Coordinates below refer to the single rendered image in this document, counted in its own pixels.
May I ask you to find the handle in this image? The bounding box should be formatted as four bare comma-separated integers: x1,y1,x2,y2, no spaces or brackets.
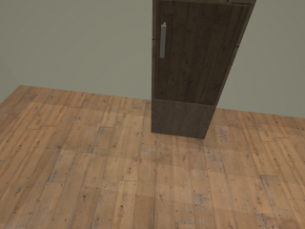
159,22,167,58

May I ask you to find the cupboard door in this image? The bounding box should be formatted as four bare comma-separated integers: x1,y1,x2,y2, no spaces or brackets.
153,0,251,106

